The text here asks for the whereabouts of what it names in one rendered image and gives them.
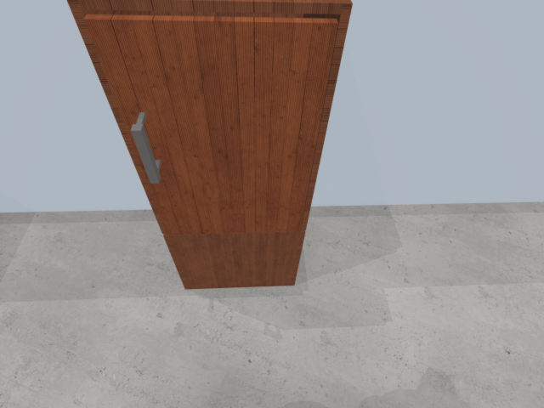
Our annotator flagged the cupboard door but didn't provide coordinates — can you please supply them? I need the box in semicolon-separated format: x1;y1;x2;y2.
83;14;338;235

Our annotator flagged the handle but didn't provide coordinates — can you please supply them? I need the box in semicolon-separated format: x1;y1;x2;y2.
131;112;162;184

